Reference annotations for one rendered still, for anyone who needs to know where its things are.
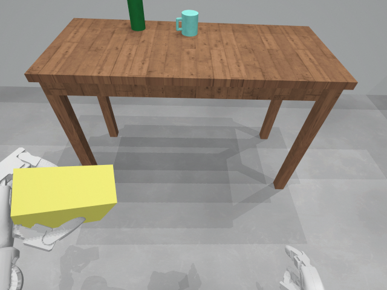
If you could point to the robot right hand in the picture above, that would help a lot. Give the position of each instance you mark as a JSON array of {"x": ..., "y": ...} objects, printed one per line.
[{"x": 307, "y": 279}]

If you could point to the robot left hand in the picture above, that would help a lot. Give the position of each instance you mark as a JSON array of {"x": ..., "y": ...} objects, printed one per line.
[{"x": 38, "y": 236}]

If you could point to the table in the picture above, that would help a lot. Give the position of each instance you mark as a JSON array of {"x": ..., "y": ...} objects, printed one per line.
[{"x": 106, "y": 58}]

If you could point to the sponge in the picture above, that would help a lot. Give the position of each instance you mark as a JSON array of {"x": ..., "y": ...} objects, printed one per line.
[{"x": 52, "y": 196}]

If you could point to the robot left forearm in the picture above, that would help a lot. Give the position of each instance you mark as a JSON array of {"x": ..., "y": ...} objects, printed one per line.
[{"x": 11, "y": 277}]

